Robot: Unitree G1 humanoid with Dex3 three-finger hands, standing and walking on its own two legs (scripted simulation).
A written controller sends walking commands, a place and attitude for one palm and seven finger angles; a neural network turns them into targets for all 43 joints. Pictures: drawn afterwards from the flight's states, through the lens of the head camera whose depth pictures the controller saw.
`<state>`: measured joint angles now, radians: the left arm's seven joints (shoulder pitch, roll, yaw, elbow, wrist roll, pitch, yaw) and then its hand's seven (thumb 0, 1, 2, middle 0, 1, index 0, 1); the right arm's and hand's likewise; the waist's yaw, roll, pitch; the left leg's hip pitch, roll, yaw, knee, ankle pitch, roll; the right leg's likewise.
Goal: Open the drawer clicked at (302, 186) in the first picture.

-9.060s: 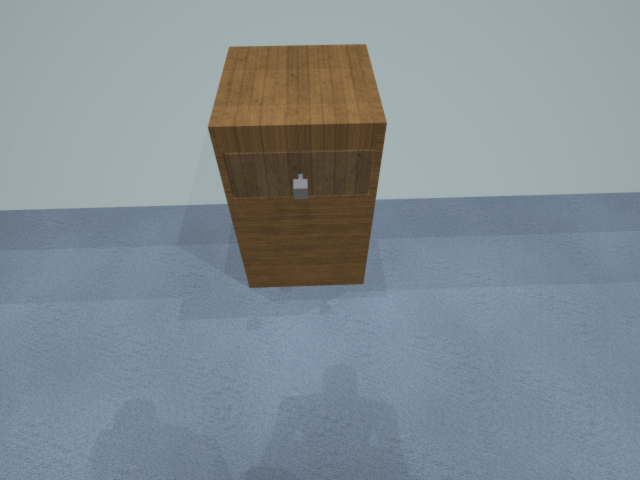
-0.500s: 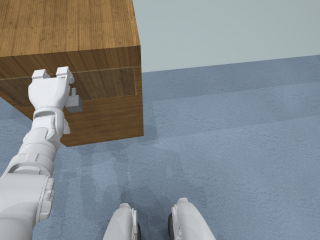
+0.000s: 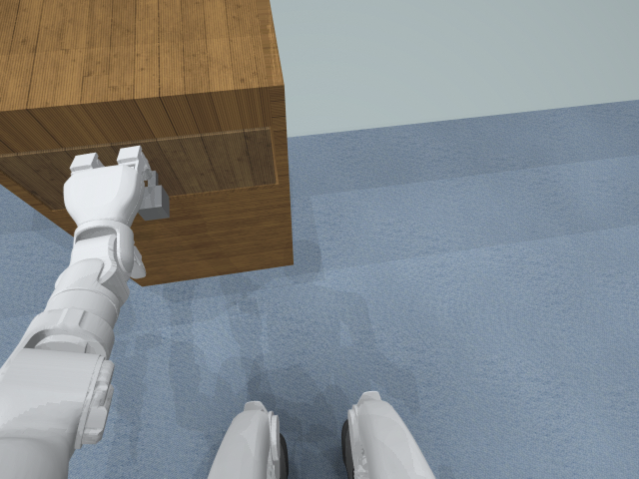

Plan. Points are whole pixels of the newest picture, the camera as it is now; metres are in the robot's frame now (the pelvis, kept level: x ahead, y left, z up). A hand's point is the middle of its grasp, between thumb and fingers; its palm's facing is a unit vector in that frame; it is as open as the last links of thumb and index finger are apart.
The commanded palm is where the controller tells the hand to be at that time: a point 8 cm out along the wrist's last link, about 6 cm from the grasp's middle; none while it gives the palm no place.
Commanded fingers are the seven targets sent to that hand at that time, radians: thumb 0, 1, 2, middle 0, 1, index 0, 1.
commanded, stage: move the hooked fingers above the handle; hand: left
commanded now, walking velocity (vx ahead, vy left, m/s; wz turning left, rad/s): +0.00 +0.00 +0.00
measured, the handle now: (153, 192) +0.53 +0.24 -0.11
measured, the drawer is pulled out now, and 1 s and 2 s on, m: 0.00 0.00 0.00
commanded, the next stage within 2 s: none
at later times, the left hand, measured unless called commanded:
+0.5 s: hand (127, 217) +0.46 +0.24 -0.05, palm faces -0.14 -0.04 -0.99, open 13.8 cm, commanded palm +0.46 +0.23 +0.00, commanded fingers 0.00 -0.50 0.30 -0.30 -1.20 -0.30 -1.20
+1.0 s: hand (134, 195) +0.48 +0.23 -0.03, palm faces +0.00 -0.02 -1.00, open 13.8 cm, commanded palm +0.46 +0.23 +0.00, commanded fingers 0.00 -0.50 0.30 -0.30 -1.20 -0.30 -1.20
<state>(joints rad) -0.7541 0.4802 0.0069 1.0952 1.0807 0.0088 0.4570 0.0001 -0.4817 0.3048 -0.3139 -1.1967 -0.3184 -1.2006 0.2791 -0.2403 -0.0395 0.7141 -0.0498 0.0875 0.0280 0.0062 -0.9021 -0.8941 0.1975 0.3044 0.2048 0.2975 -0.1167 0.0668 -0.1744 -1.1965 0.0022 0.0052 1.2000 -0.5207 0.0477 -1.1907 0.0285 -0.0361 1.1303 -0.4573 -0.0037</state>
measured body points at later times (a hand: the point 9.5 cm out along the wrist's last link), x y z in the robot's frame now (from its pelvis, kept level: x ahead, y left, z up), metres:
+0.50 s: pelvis +0.00 -0.01 +0.00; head +0.16 -0.01 +0.42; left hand +0.46 +0.24 +0.00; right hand +0.04 -0.28 -0.13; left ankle +0.01 +0.09 -0.63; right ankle +0.03 -0.12 -0.63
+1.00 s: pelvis +0.00 -0.01 -0.01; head +0.15 +0.00 +0.42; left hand +0.48 +0.23 +0.02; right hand +0.03 -0.27 -0.14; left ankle +0.01 +0.09 -0.63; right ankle +0.03 -0.12 -0.63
